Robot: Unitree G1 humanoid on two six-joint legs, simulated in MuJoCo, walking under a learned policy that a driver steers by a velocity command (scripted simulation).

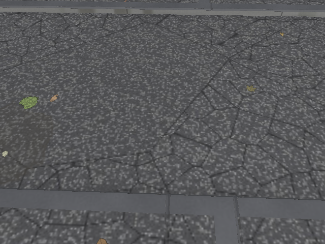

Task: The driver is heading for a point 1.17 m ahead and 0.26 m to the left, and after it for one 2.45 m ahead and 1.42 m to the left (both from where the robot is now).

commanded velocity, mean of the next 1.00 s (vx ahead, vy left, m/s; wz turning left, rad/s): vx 0.12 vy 0.00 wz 0.00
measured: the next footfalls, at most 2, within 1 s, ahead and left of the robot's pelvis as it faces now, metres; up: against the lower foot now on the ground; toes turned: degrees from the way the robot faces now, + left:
right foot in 0.90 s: +0.15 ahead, -0.11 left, +0.00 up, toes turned -4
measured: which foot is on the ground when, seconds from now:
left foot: down 0.00-0.92, up 0.94-1.00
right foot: down 0.00-0.66, up 0.68-0.88, down 0.90-1.00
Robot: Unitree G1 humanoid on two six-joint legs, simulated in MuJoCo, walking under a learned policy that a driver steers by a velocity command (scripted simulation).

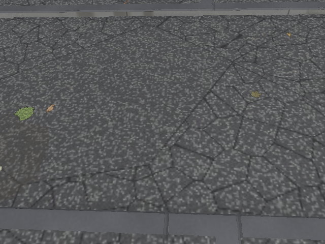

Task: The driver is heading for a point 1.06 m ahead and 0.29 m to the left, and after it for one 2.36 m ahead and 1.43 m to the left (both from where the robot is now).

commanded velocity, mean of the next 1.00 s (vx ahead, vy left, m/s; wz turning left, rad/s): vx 0.48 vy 0.00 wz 0.41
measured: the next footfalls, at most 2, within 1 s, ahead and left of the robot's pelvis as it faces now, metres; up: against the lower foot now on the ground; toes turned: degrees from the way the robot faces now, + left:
left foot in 0.42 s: +0.37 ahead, +0.08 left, +0.00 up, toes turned +13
right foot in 1.00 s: +0.76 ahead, +0.03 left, -0.05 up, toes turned +29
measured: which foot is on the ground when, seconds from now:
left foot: up 0.00-0.40, down 0.42-1.00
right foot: down 0.00-0.42, up 0.44-0.98, down 1.00-1.00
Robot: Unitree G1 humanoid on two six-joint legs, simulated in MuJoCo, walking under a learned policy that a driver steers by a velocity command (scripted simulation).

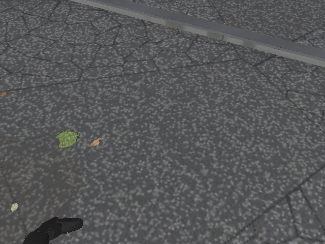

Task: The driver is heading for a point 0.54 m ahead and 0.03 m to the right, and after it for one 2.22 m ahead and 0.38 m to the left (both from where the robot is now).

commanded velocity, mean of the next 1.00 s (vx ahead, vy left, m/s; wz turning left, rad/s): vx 0.38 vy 0.00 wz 0.08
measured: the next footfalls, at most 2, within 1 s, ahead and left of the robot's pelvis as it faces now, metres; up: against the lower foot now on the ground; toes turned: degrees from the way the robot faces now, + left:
left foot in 0.54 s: +0.44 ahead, +0.06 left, +0.00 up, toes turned +4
right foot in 1.00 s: +0.52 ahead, -0.11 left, +0.00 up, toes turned -1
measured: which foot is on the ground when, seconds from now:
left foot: down 0.00-0.02, up 0.04-0.52, down 0.54-1.00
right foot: down 0.00-0.54, up 0.56-0.98, down 1.00-1.00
